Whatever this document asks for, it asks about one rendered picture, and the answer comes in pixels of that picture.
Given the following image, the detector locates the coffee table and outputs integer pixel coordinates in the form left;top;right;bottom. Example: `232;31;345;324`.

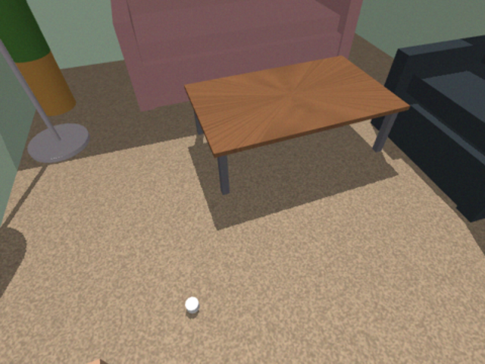
184;55;410;195

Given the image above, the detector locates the armchair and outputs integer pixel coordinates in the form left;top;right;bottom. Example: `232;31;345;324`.
371;35;485;222

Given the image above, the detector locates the potted plant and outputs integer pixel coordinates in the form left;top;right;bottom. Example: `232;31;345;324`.
0;0;76;116

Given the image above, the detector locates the sofa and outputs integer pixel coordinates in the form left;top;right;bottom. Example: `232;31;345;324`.
111;0;363;111

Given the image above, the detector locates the floor lamp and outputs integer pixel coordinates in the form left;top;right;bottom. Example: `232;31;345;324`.
0;39;90;163

